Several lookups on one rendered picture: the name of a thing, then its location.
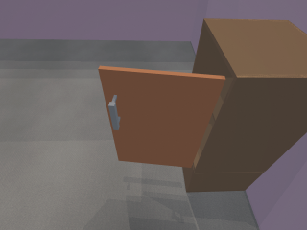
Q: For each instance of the handle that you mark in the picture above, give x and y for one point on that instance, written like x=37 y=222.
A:
x=115 y=119

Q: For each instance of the cupboard door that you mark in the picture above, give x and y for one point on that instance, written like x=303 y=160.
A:
x=163 y=114

